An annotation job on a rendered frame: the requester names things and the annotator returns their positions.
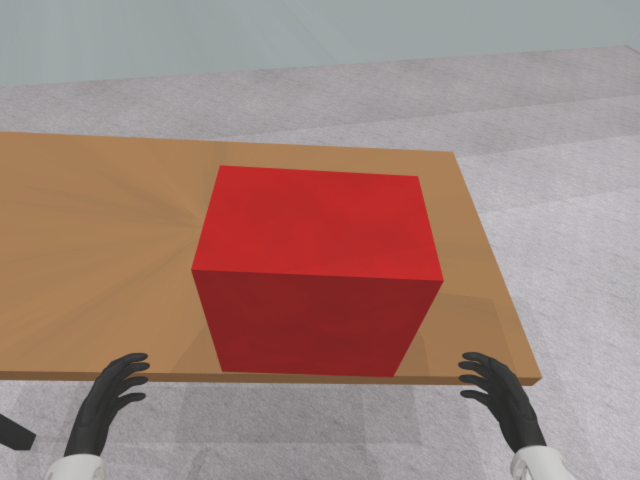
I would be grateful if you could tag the robot right hand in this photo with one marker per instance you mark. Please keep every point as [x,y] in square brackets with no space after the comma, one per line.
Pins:
[507,400]

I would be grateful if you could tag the left robot forearm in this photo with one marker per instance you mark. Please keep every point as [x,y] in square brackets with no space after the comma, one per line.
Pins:
[78,467]

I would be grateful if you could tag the table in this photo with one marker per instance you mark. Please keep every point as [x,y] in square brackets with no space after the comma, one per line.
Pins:
[98,235]

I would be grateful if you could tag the carton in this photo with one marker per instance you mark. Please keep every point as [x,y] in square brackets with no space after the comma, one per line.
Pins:
[315,272]

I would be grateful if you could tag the robot left hand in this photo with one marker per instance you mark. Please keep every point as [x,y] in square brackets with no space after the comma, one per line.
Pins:
[90,429]

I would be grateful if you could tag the right robot forearm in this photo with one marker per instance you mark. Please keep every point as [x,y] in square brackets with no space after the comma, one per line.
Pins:
[539,462]

